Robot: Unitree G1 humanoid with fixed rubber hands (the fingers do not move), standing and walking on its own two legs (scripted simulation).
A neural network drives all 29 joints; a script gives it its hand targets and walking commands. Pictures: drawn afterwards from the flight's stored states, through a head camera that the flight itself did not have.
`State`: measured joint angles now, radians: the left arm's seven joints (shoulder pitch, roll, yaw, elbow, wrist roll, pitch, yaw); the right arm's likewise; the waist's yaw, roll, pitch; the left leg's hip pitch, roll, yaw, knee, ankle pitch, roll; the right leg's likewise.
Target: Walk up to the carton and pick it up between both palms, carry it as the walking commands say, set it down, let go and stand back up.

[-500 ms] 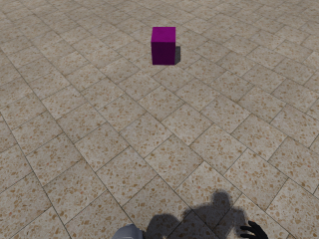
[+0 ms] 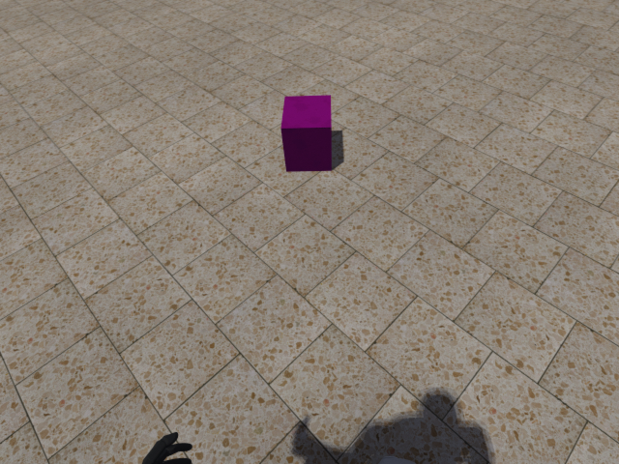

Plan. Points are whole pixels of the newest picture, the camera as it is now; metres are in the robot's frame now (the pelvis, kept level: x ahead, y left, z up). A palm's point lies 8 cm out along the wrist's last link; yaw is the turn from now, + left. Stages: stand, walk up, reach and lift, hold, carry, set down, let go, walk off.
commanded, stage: walk up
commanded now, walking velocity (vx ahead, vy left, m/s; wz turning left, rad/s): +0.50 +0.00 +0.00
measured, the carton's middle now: (308, 133) +1.60 +0.08 -0.63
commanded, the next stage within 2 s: none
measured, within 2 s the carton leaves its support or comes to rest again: neither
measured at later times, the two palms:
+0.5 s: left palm (130, 420) +0.20 +0.30 -0.13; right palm (463, 382) +0.25 -0.20 -0.11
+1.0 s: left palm (200, 277) +0.44 +0.23 -0.10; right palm (466, 278) +0.44 -0.26 -0.13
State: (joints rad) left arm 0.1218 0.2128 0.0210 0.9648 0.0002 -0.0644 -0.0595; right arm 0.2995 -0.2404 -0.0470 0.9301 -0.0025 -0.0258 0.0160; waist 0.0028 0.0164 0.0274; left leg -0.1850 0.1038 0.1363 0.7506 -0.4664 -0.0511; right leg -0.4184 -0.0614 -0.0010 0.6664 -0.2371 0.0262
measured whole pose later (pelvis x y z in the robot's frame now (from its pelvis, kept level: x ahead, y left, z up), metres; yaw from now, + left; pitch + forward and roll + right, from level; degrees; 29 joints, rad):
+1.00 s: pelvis +0.41 -0.02 +0.02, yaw -1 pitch +2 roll +2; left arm 0.28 0.20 0.03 1.01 0.00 -0.08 -0.03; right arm 0.29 -0.23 -0.04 0.94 0.00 -0.04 0.02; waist 0.00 0.02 0.01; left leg -0.40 0.08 0.11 1.10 -0.43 -0.04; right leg -0.31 -0.07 -0.02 0.53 -0.25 0.01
